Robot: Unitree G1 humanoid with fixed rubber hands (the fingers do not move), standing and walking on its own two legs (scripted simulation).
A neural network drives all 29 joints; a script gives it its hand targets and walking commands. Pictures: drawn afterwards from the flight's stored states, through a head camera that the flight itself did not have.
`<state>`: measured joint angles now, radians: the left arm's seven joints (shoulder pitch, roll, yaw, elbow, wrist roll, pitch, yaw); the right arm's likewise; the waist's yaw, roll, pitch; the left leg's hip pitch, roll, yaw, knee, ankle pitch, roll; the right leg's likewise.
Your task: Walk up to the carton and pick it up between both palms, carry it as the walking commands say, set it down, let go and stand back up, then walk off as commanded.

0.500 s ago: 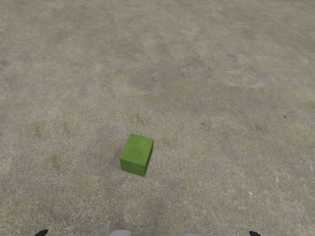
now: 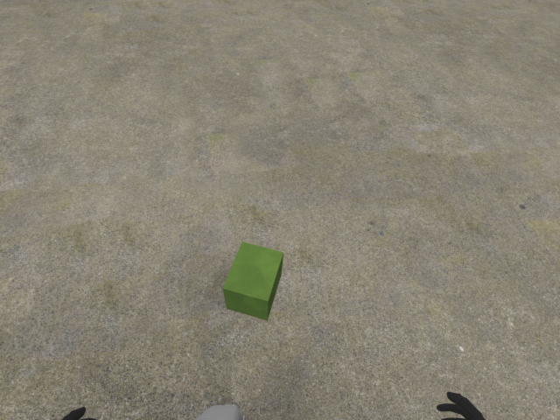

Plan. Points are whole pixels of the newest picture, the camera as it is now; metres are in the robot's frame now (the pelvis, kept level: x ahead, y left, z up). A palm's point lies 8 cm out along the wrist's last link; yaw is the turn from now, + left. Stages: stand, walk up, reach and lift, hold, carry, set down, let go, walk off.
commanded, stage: walk up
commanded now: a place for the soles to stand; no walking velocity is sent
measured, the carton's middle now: (254, 281) +0.64 +0.05 -0.67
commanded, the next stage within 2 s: none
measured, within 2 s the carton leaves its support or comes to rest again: neither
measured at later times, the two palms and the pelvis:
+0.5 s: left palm out of the picture +0.14 +0.42 -0.10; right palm (415, 397) +0.17 -0.23 -0.15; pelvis +0.10 +0.08 -0.04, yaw -4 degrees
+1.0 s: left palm (7, 319) +0.31 +0.48 -0.15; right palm (365, 351) +0.24 -0.16 -0.14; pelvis +0.18 +0.17 -0.05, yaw -14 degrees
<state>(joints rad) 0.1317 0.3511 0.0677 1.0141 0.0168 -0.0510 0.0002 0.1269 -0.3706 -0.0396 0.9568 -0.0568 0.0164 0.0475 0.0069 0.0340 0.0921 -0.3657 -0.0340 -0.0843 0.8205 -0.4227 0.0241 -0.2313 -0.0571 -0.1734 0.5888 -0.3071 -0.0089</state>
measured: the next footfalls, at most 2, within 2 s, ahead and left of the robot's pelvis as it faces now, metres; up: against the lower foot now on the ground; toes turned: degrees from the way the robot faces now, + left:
left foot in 0.18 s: +0.15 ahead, +0.19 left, +0.00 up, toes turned +2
right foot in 0.42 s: +0.17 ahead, -0.04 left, +0.00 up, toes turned -8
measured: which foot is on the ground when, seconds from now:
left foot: up 0.00-0.16, down 0.18-0.42, up 0.44-0.68, down 0.70-1.00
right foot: down 0.00-0.20, up 0.22-0.40, down 0.42-1.00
